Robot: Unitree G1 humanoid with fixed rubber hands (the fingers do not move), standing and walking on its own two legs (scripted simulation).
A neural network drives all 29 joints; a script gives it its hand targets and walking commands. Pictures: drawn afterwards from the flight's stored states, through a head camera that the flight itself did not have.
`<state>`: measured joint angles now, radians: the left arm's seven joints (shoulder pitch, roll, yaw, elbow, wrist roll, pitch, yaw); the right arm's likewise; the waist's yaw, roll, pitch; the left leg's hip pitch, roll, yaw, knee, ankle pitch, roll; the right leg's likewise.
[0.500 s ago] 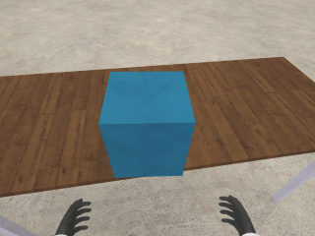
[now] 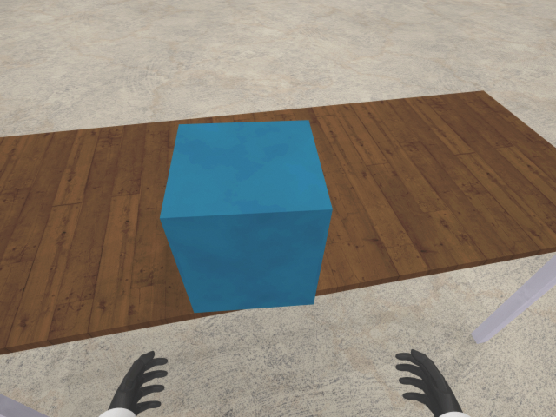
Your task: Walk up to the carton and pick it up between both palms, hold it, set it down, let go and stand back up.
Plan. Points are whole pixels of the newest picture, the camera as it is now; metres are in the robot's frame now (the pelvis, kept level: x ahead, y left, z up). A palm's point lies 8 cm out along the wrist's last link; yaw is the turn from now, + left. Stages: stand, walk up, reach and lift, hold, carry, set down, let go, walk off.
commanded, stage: let go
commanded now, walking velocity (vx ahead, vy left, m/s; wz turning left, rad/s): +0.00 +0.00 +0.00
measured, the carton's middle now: (249, 219) +0.42 +0.05 +0.04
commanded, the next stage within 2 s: stand in 0.18 s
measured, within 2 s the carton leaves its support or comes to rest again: neither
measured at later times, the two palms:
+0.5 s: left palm out of the picture +0.08 +0.25 -0.11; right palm out of the picture +0.07 -0.24 -0.13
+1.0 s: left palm out of the picture -0.02 +0.25 -0.14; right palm out of the picture -0.01 -0.22 -0.14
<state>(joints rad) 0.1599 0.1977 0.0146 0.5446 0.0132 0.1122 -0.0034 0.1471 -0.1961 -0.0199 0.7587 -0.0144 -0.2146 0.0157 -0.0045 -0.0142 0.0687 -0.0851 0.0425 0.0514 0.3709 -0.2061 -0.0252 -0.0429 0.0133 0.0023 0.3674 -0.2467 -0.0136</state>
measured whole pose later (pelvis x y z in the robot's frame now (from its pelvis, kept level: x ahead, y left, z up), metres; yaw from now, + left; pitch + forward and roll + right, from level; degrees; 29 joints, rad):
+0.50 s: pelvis +0.00 +0.01 -0.01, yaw +1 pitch +0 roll +0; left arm 0.29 0.21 0.03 0.71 0.04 -0.02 0.00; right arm 0.29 -0.22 -0.05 0.82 -0.04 0.00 0.03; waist 0.01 0.01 0.00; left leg -0.26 0.04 0.03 0.52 -0.26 -0.02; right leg -0.20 0.01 -0.02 0.49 -0.30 -0.01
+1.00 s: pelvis -0.02 +0.01 -0.01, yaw +2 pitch -1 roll +0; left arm 0.37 0.18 0.02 0.93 0.02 -0.02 0.03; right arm 0.36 -0.17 -0.04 1.00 -0.02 -0.01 -0.01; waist 0.00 0.00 -0.01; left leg -0.24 0.02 0.03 0.46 -0.21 0.00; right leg -0.19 -0.01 -0.02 0.46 -0.26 0.01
